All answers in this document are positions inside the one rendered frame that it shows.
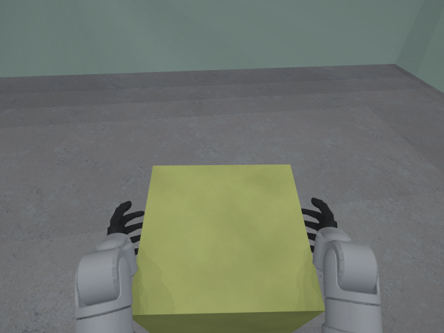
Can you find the robot left hand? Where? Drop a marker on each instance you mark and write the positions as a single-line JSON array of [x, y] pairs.
[[118, 221]]

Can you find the right robot forearm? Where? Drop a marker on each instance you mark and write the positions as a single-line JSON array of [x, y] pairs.
[[350, 280]]

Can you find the carton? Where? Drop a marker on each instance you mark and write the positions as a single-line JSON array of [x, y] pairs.
[[224, 249]]

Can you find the left robot forearm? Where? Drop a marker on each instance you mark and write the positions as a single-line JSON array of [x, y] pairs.
[[103, 289]]

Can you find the robot right hand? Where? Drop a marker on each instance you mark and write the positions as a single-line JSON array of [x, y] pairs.
[[325, 218]]

